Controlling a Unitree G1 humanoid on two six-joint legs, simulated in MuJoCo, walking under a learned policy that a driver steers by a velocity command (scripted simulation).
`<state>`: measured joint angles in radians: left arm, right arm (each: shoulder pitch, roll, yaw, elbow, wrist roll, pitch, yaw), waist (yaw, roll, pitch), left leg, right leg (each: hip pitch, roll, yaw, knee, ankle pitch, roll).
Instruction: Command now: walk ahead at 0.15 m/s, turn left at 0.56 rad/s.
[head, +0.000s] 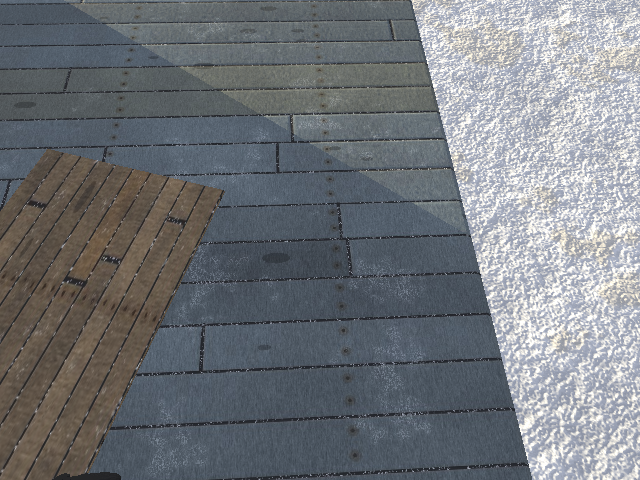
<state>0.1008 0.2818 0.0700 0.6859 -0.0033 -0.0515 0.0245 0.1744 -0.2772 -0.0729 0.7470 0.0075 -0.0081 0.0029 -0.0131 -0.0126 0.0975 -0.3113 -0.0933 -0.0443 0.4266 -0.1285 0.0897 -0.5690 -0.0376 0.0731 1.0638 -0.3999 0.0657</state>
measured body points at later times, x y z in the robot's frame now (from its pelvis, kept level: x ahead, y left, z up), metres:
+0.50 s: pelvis +0.16 -0.01 +0.00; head +0.18 -0.02 +0.45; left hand +0.15 +0.26 -0.11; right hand +0.40 -0.22 -0.10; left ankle +0.19 +0.15 -0.68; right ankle +0.16 -0.14 -0.74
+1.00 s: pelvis +0.38 +0.10 +0.00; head +0.40 +0.12 +0.45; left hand +0.53 +0.38 -0.08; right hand +0.45 -0.16 -0.12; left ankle +0.27 +0.17 -0.74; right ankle +0.59 +0.00 -0.69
